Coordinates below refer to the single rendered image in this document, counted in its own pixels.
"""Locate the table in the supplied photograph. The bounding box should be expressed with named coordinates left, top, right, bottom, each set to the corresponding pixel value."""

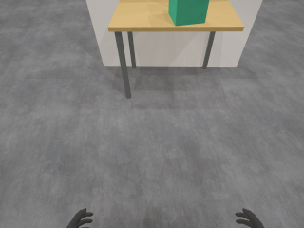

left=107, top=0, right=244, bottom=99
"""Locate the carton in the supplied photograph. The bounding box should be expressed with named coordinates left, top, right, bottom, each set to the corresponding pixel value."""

left=168, top=0, right=210, bottom=27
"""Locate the robot left hand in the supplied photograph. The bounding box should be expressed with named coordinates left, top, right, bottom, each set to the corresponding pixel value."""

left=67, top=208, right=93, bottom=228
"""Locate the robot right hand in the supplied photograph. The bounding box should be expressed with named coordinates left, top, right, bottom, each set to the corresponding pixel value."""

left=235, top=208, right=265, bottom=228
